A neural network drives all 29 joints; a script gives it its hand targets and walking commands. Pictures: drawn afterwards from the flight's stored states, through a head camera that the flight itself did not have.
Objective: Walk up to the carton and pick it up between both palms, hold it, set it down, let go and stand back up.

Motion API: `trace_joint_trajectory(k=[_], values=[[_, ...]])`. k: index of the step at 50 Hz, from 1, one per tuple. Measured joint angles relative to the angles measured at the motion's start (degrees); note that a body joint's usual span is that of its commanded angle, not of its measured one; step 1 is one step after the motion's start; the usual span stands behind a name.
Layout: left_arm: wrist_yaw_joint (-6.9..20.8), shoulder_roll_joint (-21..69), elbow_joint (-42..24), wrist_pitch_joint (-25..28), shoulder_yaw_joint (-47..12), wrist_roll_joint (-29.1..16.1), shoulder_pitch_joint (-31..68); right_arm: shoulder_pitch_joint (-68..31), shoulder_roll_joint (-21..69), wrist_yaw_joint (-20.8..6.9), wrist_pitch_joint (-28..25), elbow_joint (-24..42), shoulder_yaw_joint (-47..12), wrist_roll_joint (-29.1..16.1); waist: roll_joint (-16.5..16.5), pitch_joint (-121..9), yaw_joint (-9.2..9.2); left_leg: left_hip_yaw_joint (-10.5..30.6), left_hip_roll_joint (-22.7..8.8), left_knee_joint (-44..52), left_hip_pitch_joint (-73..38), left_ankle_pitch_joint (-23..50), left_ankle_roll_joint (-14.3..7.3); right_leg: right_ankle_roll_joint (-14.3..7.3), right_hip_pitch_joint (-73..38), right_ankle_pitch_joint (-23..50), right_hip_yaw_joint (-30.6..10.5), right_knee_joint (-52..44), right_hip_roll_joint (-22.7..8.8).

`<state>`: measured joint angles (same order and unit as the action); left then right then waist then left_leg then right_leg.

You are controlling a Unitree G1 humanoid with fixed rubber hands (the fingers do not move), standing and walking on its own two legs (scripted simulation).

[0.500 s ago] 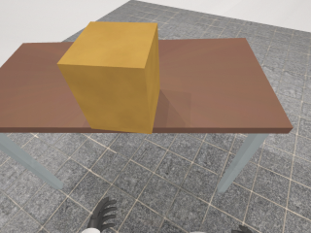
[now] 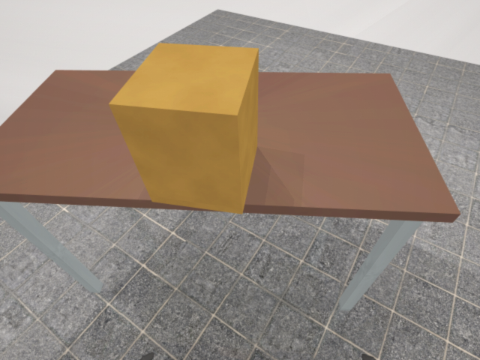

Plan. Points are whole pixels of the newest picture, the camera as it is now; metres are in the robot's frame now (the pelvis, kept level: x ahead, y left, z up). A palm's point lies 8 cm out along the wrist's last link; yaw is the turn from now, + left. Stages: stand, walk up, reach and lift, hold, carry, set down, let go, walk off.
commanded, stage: walk up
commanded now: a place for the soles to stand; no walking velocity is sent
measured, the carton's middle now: (201, 130) +0.52 +0.10 +0.10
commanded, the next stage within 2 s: none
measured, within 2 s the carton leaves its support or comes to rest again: neither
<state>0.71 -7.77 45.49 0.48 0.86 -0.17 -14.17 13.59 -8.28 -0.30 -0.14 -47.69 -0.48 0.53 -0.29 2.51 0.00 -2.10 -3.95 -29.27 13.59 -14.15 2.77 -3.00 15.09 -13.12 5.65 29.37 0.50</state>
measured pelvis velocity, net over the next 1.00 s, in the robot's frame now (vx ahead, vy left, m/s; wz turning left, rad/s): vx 0.03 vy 0.21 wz -0.26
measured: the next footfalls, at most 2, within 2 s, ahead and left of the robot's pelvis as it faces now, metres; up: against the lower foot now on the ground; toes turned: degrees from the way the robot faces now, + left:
left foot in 0.44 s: +0.08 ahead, +0.26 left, +0.00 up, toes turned -5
right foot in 0.80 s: +0.03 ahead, +0.10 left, +0.00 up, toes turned -10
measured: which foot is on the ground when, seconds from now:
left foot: down 0.00-0.06, up 0.08-0.42, down 0.44-1.00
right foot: down 0.00-0.44, up 0.46-0.78, down 0.80-1.00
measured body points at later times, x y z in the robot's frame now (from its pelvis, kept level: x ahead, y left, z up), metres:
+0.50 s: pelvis -0.01 +0.15 -0.03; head +0.01 +0.13 +0.42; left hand +0.08 +0.40 -0.15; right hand +0.14 -0.08 -0.14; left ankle +0.04 +0.26 -0.74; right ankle +0.02 -0.06 -0.71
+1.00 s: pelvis +0.03 +0.21 +0.00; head +0.04 +0.20 +0.45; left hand +0.19 +0.35 -0.13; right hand +0.00 -0.02 -0.14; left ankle +0.04 +0.26 -0.73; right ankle +0.00 +0.12 -0.73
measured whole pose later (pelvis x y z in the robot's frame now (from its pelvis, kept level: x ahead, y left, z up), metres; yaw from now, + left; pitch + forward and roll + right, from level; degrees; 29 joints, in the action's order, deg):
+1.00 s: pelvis +0.03 +0.21 +0.00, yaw -15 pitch +0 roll +0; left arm -0.8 -3.4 43.4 1.7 0.3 1.9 -14.9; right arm 22.5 -8.0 -0.6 -0.4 -45.0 1.8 1.6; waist 0.0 0.6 -2.3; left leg -14.2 0.0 -28.3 12.2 -16.4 -4.6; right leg -2.4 13.8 -17.2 -0.4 31.1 2.1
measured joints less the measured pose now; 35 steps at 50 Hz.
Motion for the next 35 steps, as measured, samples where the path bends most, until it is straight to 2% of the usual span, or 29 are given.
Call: trace_joint_trajectory(k=[3,4,6,7,10,13,16,20,22,23,25,28,31,35], values=[[0.0,-0.1,0.4,0.1,0.0,0.0,-0.7,0.0,0.0,0.0,0.0,-0.5,0.0,0.0,0.1,-0.1,0.13,0.0,0.0,0.1,0.0,0.1,-0.1,0.1,-0.1,0.2,0.0,-0.2,0.0],[-0.4,0.2,-0.1,0.2,0.0,0.5,-1.3,0.1,-0.4,-0.5,0.7,0.0,0.1,1.0,-0.2,-0.2,0.45,-0.3,0.0,-1.6,0.8,-2.1,-0.7,0.2,0.2,0.3,-0.3,-0.3,0.0],[-2.6,1.4,-1.9,1.0,0.1,1.9,-3.3,-0.2,-1.9,-1.4,2.7,1.7,0.8,3.0,-1.3,-0.3,1.16,-0.6,0.5,-11.0,4.5,-10.0,-1.5,0.4,1.2,0.4,-1.2,0.3,0.0],[-3.8,2.1,-2.7,1.2,0.3,2.4,-4.3,-0.7,-2.7,-1.5,3.7,2.5,1.3,3.4,-2.0,-0.2,1.39,-0.7,0.7,-16.5,6.9,-11.6,-1.6,0.6,1.8,0.5,-1.7,0.7,-0.1],[-6.2,3.7,-3.9,1.5,0.9,3.2,-7.2,-2.7,-4.8,-1.5,5.7,4.5,2.3,4.2,-4.5,0.0,1.67,-0.6,0.0,-28.6,13.0,-11.2,-0.8,1.7,3.2,0.9,-3.0,1.3,-0.1],[-6.8,4.2,-4.1,1.7,1.3,3.5,-9.0,-4.5,-6.0,-1.8,6.6,6.2,2.7,4.1,-6.4,0.1,2.05,0.1,-1.3,-33.2,16.7,-10.2,0.3,3.1,4.3,1.3,-4.3,1.7,-0.3],[-6.9,3.8,-4.2,1.9,1.7,3.6,-9.4,-6.2,-6.0,-2.3,7.0,7.5,2.4,3.7,-7.1,0.2,2.64,0.9,-2.5,-31.4,17.8,-10.3,0.2,4.8,5.6,1.4,-5.8,2.6,-1.3],[-6.2,1.8,-5.1,1.1,2.3,3.7,-8.2,-7.3,-4.8,-3.2,6.7,9.5,1.9,3.0,-5.7,0.2,3.48,1.0,-2.6,-22.1,15.1,-11.3,-1.9,7.8,8.2,0.5,-8.4,5.7,-3.9],[-5.6,0.3,-5.7,0.0,2.5,3.5,-7.2,-6.6,-3.9,-3.5,5.7,11.1,1.9,2.7,-4.5,-0.1,3.21,0.3,-1.4,-14.0,11.5,-6.3,-2.9,8.9,10.5,-1.6,-9.9,9.8,-5.6],[-5.4,-0.5,-5.4,-0.8,2.7,3.3,-6.2,-6.2,-3.3,-3.6,5.2,11.7,1.9,2.7,-3.7,0.2,2.84,-0.3,-0.5,-14.7,12.0,-3.9,-2.6,8.9,12.1,-6.9,-11.1,14.1,-5.9],[-5.8,-2.0,-4.6,-2.3,3.3,3.1,-4.0,-5.5,-1.9,-3.0,4.7,12.0,1.3,2.5,-2.3,0.9,2.11,-1.8,0.8,-17.0,12.3,-5.3,-3.1,8.2,15.8,-15.6,-13.3,25.5,-4.2],[-6.0,-3.6,-4.3,-2.4,3.5,2.5,-2.1,-3.8,0.2,-1.5,4.4,11.2,0.6,2.0,-0.3,1.1,1.17,-4.4,2.5,-14.6,10.2,-5.5,-4.7,7.8,19.3,-16.5,-11.8,37.6,-1.8],[-4.8,-3.9,-4.5,-2.0,3.1,2.5,-1.9,-1.4,1.4,-0.5,3.1,9.4,0.7,1.9,0.8,0.0,0.52,-6.8,3.7,-10.4,7.7,-4.0,-6.1,7.2,18.6,-15.8,-7.8,38.6,-0.8],[-3.0,-2.5,-5.0,-2.0,2.3,2.6,-2.1,2.2,1.7,0.5,1.0,7.3,1.2,1.9,1.3,-1.8,-0.53,-9.4,4.4,-5.6,5.3,-2.6,-7.0,5.1,13.9,-16.4,-5.0,29.3,0.0]])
